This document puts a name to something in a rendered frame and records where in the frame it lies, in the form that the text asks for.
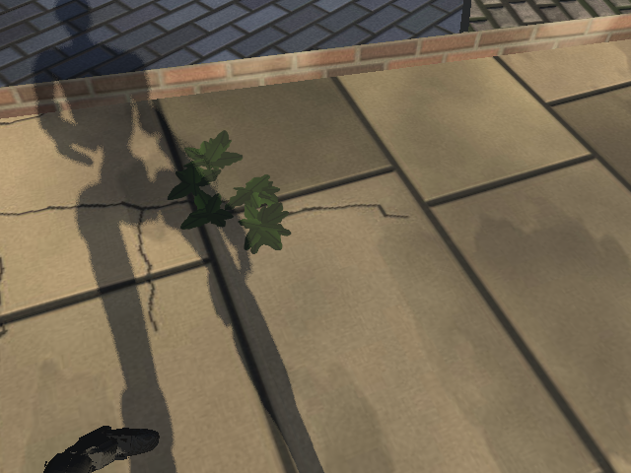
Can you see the robot left hand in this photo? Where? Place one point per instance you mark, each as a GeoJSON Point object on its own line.
{"type": "Point", "coordinates": [101, 447]}

